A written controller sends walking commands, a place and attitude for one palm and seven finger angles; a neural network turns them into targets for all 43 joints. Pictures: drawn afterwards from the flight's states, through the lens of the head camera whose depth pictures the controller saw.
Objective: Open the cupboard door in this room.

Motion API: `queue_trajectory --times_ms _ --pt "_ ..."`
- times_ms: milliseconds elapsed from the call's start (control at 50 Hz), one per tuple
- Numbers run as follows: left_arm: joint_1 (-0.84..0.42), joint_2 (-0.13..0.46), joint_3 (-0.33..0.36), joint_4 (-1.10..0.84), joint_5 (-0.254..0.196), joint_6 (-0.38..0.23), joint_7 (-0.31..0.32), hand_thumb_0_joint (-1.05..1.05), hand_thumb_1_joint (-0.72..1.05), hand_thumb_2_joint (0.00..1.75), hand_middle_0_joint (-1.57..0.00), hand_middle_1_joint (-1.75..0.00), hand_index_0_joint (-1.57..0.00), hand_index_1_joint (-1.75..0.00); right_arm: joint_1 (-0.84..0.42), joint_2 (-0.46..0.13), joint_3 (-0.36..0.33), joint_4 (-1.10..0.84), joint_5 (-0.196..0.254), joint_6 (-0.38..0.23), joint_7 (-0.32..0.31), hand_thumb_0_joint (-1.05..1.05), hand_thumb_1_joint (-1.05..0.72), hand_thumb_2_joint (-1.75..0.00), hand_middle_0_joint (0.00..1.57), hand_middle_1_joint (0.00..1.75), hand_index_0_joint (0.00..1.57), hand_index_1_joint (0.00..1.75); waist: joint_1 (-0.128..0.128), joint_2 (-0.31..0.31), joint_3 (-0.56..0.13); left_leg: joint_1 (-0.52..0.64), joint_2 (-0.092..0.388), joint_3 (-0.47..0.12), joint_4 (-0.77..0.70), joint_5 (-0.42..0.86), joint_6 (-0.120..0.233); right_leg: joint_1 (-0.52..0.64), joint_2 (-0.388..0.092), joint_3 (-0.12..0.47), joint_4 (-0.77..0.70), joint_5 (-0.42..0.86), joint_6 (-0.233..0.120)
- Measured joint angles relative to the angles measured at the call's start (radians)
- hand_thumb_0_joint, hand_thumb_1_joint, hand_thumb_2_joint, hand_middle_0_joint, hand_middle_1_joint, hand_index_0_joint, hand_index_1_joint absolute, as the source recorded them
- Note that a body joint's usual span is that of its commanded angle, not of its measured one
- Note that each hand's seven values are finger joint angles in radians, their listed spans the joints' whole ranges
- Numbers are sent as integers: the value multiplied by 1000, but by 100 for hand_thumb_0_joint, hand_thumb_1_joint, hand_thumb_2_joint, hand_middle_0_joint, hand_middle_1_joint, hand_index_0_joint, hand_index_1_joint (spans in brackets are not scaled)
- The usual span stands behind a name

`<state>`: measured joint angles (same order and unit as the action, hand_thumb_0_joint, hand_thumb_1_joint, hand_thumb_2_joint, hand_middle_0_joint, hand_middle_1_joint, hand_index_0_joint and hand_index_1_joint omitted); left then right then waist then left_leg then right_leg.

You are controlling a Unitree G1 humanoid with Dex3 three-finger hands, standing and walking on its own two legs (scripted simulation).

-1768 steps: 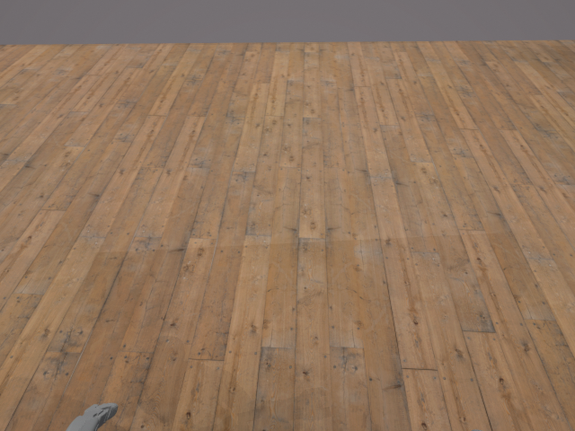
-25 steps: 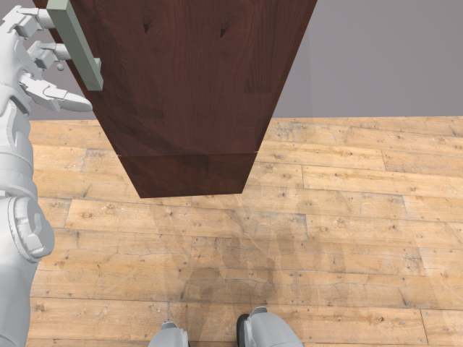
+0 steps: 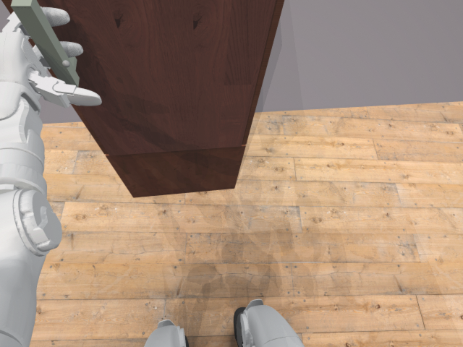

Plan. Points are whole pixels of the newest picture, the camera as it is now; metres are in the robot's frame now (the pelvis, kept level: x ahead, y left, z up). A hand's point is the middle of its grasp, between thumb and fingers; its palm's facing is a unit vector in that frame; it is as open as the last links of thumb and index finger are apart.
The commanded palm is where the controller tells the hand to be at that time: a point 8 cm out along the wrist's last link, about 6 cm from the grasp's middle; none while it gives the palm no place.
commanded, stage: slide the fingers in behind the handle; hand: left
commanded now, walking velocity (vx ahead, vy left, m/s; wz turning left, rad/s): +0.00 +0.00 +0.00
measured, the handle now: (52, 38) +0.60 +0.20 +0.11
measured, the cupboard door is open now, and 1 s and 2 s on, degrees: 0 0 18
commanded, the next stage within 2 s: close the thumb around the handle in 0.50 s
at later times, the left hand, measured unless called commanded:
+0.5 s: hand (64, 61) +0.55 +0.18 +0.11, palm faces -0.02 -1.00 -0.02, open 13.9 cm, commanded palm +0.53 +0.23 +0.11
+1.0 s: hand (62, 62) +0.56 +0.19 +0.11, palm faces -0.02 -1.00 -0.02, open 9.5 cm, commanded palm +0.53 +0.23 +0.11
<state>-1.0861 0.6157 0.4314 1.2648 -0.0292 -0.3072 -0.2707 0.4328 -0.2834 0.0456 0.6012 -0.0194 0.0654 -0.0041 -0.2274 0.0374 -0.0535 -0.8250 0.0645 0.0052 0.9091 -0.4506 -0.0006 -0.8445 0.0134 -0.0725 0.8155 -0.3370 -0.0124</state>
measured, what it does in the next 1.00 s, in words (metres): stands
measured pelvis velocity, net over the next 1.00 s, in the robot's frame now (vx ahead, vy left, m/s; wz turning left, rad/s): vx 0.01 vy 0.01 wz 0.00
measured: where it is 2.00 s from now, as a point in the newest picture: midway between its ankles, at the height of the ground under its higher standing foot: outside the picture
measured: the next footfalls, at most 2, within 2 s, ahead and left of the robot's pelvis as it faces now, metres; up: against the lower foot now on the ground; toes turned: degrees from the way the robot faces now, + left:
none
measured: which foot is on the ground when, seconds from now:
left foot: down 0.00-1.00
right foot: down 0.00-1.00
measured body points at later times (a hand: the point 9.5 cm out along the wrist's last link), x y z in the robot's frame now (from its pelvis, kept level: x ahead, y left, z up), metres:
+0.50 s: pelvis +0.00 +0.01 +0.00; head +0.14 +0.02 +0.43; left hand +0.55 +0.24 +0.11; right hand -0.04 -0.25 -0.10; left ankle -0.02 +0.12 -0.69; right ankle +0.02 -0.12 -0.69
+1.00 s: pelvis +0.01 +0.01 +0.00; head +0.15 +0.03 +0.43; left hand +0.55 +0.24 +0.11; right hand -0.03 -0.25 -0.11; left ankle -0.02 +0.12 -0.69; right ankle +0.02 -0.12 -0.69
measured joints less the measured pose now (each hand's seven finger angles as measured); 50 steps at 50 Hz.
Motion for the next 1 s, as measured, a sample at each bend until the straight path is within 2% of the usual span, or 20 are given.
queue_trajectory --times_ms 280,400,560,680,820,1000 --pt "-16 -3 -13 19 -7 5 12 -1 -50 30 -30 -120 -29 -120 30 1 2 24 -2 -10 2 0 -91 -90 20 30 20 30 0 2 -6 -6 -4 6 -3 4 5 -7 -3 6 -4 6 5" --pt "-20 3 2 22 10 0 10 -1 -50 30 -30 -120 -31 -121 30 2 1 18 -6 -16 1 0 -91 -90 20 30 20 30 -8 -1 -10 -13 -5 9 2 0 10 -13 -4 10 -4 6 10" --pt "23 -25 -2 -13 -14 -6 10 -1 -50 30 -30 -120 -31 -121 33 6 -2 16 -6 -5 9 0 -91 -90 20 30 20 30 5 2 -21 6 -7 16 -4 -9 15 4 -5 18 -11 1 17" --pt "9 -29 -12 2 -2 2 22 -1 -48 31 -31 -120 -31 -121 21 9 0 14 -8 -6 9 0 -91 -90 20 30 20 30 5 3 -18 3 -12 11 2 -13 18 6 -10 13 -8 -5 20" --pt "10 -35 -12 -11 -6 -14 22 -1 -29 39 -32 -122 -33 -124 15 11 -3 17 -11 -7 11 0 -91 -90 20 30 20 30 8 2 -18 -7 -13 9 10 -18 18 -3 -11 11 -2 -10 21" --pt "20 -37 -20 -26 -11 -1 22 -1 15 58 -35 -127 -35 -128 22 11 -6 19 -12 1 13 0 -91 -90 20 30 20 30 11 8 -24 -3 -11 5 5 -20 16 2 -9 8 -6 -13 19"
